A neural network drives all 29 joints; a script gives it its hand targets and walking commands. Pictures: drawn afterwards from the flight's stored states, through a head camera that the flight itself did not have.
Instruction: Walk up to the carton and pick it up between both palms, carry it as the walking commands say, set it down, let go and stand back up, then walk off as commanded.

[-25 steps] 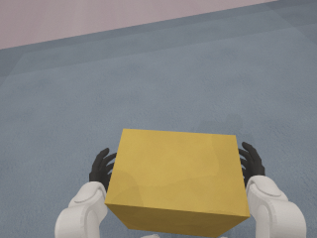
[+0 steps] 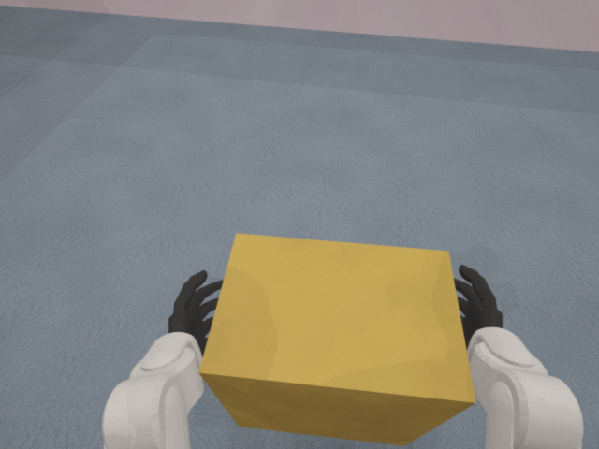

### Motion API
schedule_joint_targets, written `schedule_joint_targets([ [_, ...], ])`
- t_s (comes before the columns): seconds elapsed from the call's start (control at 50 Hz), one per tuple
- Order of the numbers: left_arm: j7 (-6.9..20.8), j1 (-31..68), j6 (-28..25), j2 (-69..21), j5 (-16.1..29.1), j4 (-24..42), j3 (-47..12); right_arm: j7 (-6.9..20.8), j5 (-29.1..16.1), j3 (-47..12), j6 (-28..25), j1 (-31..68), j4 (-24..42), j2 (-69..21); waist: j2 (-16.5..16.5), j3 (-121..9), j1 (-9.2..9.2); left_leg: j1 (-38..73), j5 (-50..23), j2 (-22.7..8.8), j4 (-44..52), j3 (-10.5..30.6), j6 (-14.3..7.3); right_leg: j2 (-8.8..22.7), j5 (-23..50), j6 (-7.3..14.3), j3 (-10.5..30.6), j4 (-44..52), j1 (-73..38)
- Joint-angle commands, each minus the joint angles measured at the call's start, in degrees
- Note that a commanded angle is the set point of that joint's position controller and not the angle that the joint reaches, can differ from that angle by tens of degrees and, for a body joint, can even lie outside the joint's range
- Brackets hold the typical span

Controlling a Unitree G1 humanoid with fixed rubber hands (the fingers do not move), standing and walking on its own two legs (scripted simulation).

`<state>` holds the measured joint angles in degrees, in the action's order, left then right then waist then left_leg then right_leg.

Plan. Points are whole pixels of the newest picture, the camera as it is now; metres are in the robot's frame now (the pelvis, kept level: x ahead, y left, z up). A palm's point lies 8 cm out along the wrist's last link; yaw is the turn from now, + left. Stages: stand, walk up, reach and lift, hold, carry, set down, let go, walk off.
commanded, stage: carry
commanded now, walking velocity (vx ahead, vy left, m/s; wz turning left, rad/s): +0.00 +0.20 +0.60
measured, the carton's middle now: (329, 350) +0.25 +0.00 +0.01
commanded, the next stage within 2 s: none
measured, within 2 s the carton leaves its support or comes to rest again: neither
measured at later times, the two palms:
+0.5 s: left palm out of the picture +0.16 +0.35 +0.10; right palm (302, 309) +0.26 +0.04 +0.10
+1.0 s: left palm out of the picture +0.08 +0.46 +0.10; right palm (178, 371) +0.19 +0.16 +0.10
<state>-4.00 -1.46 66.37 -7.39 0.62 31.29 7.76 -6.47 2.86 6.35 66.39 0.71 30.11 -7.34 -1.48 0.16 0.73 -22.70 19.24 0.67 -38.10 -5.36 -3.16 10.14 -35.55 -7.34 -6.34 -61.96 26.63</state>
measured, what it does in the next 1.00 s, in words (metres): steps to the left, turning left: right foot, then left foot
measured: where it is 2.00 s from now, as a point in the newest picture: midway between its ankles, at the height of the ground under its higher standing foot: outside the picture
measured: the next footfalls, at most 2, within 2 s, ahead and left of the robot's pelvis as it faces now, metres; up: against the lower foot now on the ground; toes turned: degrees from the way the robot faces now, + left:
right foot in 0.16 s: +0.03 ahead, -0.08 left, +0.00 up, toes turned -4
left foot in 0.52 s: -0.02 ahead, +0.32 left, +0.00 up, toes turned +10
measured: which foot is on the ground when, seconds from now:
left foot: down 0.00-0.18, up 0.20-0.50, down 0.52-1.00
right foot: up 0.00-0.14, down 0.16-0.52, up 0.54-0.88, down 0.90-1.00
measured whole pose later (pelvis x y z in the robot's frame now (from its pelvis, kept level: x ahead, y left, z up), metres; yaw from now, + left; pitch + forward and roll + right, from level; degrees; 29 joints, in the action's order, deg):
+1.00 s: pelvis -0.08 +0.23 +0.01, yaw +20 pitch +1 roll -1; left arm -3.5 -2.5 67.2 -7.5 0.3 29.0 7.4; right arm -6.4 4.1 5.9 67.8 -1.5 29.8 -7.4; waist 3.3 -4.2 0.3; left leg -20.3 11.3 3.1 -29.7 -5.8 -5.4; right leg 1.3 -16.8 0.0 -6.3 -30.0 14.0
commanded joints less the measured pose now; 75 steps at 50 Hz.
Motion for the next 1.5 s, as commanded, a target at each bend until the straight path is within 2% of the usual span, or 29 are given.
schedule_joint_targets([
  [0.0, 5.33, 24.28, -1.66, -46.80, 16.46, 10.22, -47.44, 8.29, -15.19, -39.85, -0.92, 16.71, 7.52, -45.30, 12.56, -21.09, -1.38, 21.40, -62.26, -13.08, 5.93, 14.00, -9.48, -3.38, 2.37, 1.01, 1.66, 4.13, 4.02],
  [0.04, 5.33, 22.41, -1.48, -45.36, 15.83, 9.91, -46.64, 8.10, -15.08, -40.72, -0.65, 15.95, 8.07, -44.59, 11.04, -20.87, -1.71, 20.08, -60.56, -14.66, 7.02, 18.07, -11.26, -4.49, 3.06, 1.82, 1.99, 11.19, 1.51],
  [0.1, 5.72, 19.32, -1.22, -44.75, 14.82, 8.25, -44.98, 7.80, -15.35, -42.72, -0.17, 16.96, 10.03, -43.59, 5.68, -22.61, -0.50, 14.37, -51.88, -11.94, 3.31, 16.19, -8.42, -5.27, 12.99, 3.11, 1.11, 28.91, -11.41],
  [0.12, 5.80, 17.51, -0.83, -44.44, 14.21, 6.41, -43.87, 7.61, -15.17, -42.75, 0.17, 17.34, 9.67, -42.79, 1.83, -23.56, 0.96, 6.24, -40.19, -9.41, -2.01, 13.50, -5.51, -1.61, 22.58, 4.91, 3.30, 38.17, -22.77],
  [0.14, 5.95, 16.16, -0.76, -43.17, 14.10, 4.97, -42.48, 7.38, -14.75, -43.39, 0.44, 17.40, 10.00, -42.59, -12.28, -21.79, 1.28, -8.10, -14.88, -2.26, -12.81, 8.27, -1.00, 11.13, 48.28, 8.56, 15.03, 43.86, -33.68],
  [0.16, 6.01, 16.42, -0.98, -43.74, 14.18, 4.48, -41.57, 7.62, -15.09, -44.28, 0.47, 19.62, 11.91, -41.83, -24.41, -19.35, 0.78, -16.31, 16.45, 2.04, -29.05, 3.08, 2.26, 24.29, 69.15, 17.15, 24.37, 40.95, -33.20],
  [0.18, 5.95, 17.98, -1.49, -45.90, 13.83, 4.90, -41.66, 8.24, -16.73, -45.47, 0.26, 24.32, 14.43, -42.00, -19.21, -16.60, 0.22, -14.47, 16.85, -3.96, -36.48, 11.54, 2.48, 26.27, 66.90, 19.33, 24.90, 40.13, -24.84],
  [0.22, 6.05, 22.90, -1.33, -46.24, 14.98, 8.60, -42.87, 8.43, -17.47, -44.30, 0.30, 24.45, 12.07, -44.37, -4.36, -14.01, -0.49, -15.15, 11.68, -5.51, -40.09, 10.85, 4.38, 20.25, 48.36, 15.68, 14.82, 40.61, -20.11],
  [0.24, 5.94, 24.21, -1.20, -45.06, 15.27, 9.74, -43.53, 8.44, -16.92, -43.31, 0.68, 21.52, 9.65, -44.31, -2.71, -13.56, -0.88, -15.94, 8.82, -5.23, -37.77, 8.71, 5.10, 17.05, 44.73, 13.48, 9.88, 39.33, -20.91],
  [0.3, 5.21, 21.71, 0.02, -40.82, 13.92, 7.78, -42.81, 7.90, -16.22, -41.67, 1.62, 18.29, 6.45, -41.72, -7.26, -13.08, -0.97, -12.94, 6.63, -4.58, -25.09, 2.97, 6.14, 13.71, 51.35, 9.13, 1.56, 36.03, -20.87],
  [0.4, 4.76, 21.02, 1.48, -38.81, 12.71, 5.69, -41.04, 7.10, -15.80, -40.60, 3.18, 19.20, 5.09, -40.60, -16.76, -12.06, -0.26, -4.06, 5.20, -3.22, -4.13, -2.23, 4.48, 15.53, 52.52, 4.73, -3.32, 33.75, -19.97],
  [0.46, 4.16, 21.05, 2.33, -37.92, 11.63, 4.10, -40.10, 6.83, -15.34, -39.09, 4.11, 18.14, 2.86, -39.58, -14.48, -13.84, -1.45, 5.32, -2.12, -0.42, 12.55, -4.58, 3.61, 14.43, 46.64, 1.11, -5.34, 25.29, -18.77],
  [0.48, 4.13, 20.76, 2.54, -37.06, 10.90, 3.31, -39.64, 6.92, -15.08, -38.55, 4.17, 18.06, 1.78, -39.27, -5.09, -13.50, -1.90, 11.41, -9.26, -1.39, 16.60, 1.59, 2.09, 11.36, 37.56, -1.07, -6.04, 16.38, -11.94],
  [0.5, 4.25, 20.98, 2.71, -36.61, 10.88, 3.87, -39.47, 6.89, -14.70, -38.08, 3.94, 18.47, 1.35, -38.63, 11.91, -12.58, -1.27, 21.04, -42.96, -13.53, 14.69, 16.56, -1.43, 4.48, -1.35, -2.90, -6.66, 3.68, 4.03],
  [0.52, 4.56, 23.18, 2.66, -37.37, 12.56, 6.01, -41.99, 6.90, -13.47, -36.45, 3.31, 15.89, 0.30, -39.54, 22.94, -15.07, -1.15, 18.85, -63.77, -20.11, 11.61, 25.56, -7.43, 0.24, -13.14, -2.65, -2.36, -4.64, 7.45],
  [0.54, 4.90, 26.35, 2.42, -39.42, 14.07, 6.18, -44.35, 6.84, -13.10, -35.16, 3.01, 15.79, -0.09, -40.67, 17.89, -14.33, -1.12, 13.39, -61.40, -20.17, 11.32, 23.50, -8.89, 0.23, -10.54, -1.93, 2.46, -7.96, 4.61],
  [0.56, 5.32, 28.61, 1.78, -43.38, 15.45, 6.55, -45.73, 7.50, -14.03, -36.08, 2.32, 18.12, 1.71, -43.25, 14.23, -15.26, -0.72, 15.24, -59.84, -18.32, 9.85, 17.93, -7.16, -0.45, -5.57, -0.77, 2.62, -9.43, 5.76],
  [0.6, 5.99, 29.39, 0.77, -47.02, 17.20, 6.88, -47.46, 8.09, -14.71, -36.71, 0.63, 20.51, 4.30, -45.25, 15.39, -19.56, -0.57, 18.86, -52.92, -14.52, 7.87, 11.79, -6.06, -0.69, 1.36, 0.75, 2.96, -7.67, 6.56],
  [0.76, 6.57, 22.84, -0.43, -44.93, 15.79, 5.98, -45.59, 7.91, -14.29, -39.51, -0.92, 16.27, 4.91, -44.59, 7.18, -21.39, -1.35, 16.18, -39.24, -18.76, 15.37, 19.70, -10.25, -4.68, 6.06, 3.26, 5.01, 11.66, -3.03],
  [0.86, 6.25, 20.26, 0.34, -43.34, 14.12, 3.54, -42.84, 7.61, -14.97, -41.42, 0.31, 18.73, 5.68, -43.24, 3.73, -20.12, 0.76, 9.72, -27.04, -13.83, 14.84, 15.87, -5.41, -7.13, 16.07, 4.58, 1.71, 37.80, -17.61],
  [0.9, 5.99, 20.60, 0.63, -42.20, 13.67, 3.19, -41.55, 7.51, -14.86, -41.59, 0.86, 19.25, 5.52, -42.62, -2.71, -20.75, 0.51, 6.01, -16.78, -9.56, 12.27, 13.75, -1.18, -0.77, 21.98, 6.49, 8.41, 42.31, -24.56],
  [0.92, 5.91, 21.26, 0.67, -42.35, 13.14, 2.31, -41.59, 7.76, -15.10, -42.05, 1.31, 20.76, 6.80, -42.02, -9.69, -17.46, -0.18, 6.74, -8.71, -6.67, 12.27, 10.50, 0.47, 3.49, 22.21, 8.26, 12.29, 41.88, -18.52],
  [0.94, 5.56, 20.70, 1.05, -42.44, 12.13, 0.52, -41.03, 8.05, -15.19, -41.46, 1.76, 21.59, 6.86, -40.95, -8.97, -13.81, -0.62, 8.11, -4.41, -6.33, 13.40, 9.06, 0.58, 4.60, 19.84, 9.22, 12.15, 41.32, -12.12],
  [0.98, 5.34, 24.96, 1.79, -42.37, 13.20, 3.03, -42.21, 7.86, -14.91, -39.99, 2.10, 22.00, 5.04, -41.19, -0.34, -11.91, -0.49, 7.16, -6.02, -7.84, 16.80, 12.17, -0.13, 0.77, 15.33, 7.81, 7.98, 39.41, -10.28],
  [1.08, 3.56, 25.56, 3.44, -38.92, 12.32, 2.95, -41.15, 7.40, -13.91, -36.52, 3.54, 17.72, -1.27, -38.19, 7.66, -12.29, -0.35, 6.61, -3.13, -11.99, 24.26, 18.71, -1.97, -4.42, 12.36, 6.60, 4.67, 34.10, -9.80],
  [1.26, 3.49, 28.73, 3.31, -42.93, 13.63, 1.23, -40.92, 7.11, -13.68, -35.37, 2.64, 21.12, -0.28, -40.24, 7.36, -13.02, -0.25, 5.85, 10.46, -11.50, 31.79, 18.32, 1.44, -7.73, 11.84, 7.07, 2.01, 33.70, -12.47],
  [1.32, 3.55, 27.01, 1.75, -39.97, 10.89, -5.63, -36.58, 7.07, -11.47, -32.75, 1.11, 21.94, -5.09, -37.60, 5.91, -14.64, 0.23, 6.15, 8.24, -9.95, 31.71, 15.40, 2.54, -8.55, 13.80, 7.51, 0.89, 35.09, -15.39],
  [1.4, 4.03, 29.11, -0.65, -43.80, 12.38, -1.68, -39.01, 7.69, -12.74, -34.97, -1.12, 23.76, -1.31, -40.91, 6.59, -15.27, 0.29, 6.68, 8.55, -9.14, 32.35, 13.49, 3.62, -9.18, 13.27, 8.23, 0.02, 36.36, -16.17],
  [1.48, 4.53, 28.13, -3.46, -41.91, 10.48, -6.75, -36.05, 7.84, -10.94, -33.39, -3.59, 23.77, -5.64, -39.21, 5.19, -15.73, 0.65, 6.93, 5.63, -8.40, 31.89, 11.53, 4.40, -9.43, 12.96, 8.79, -0.62, 36.64, -16.58],
])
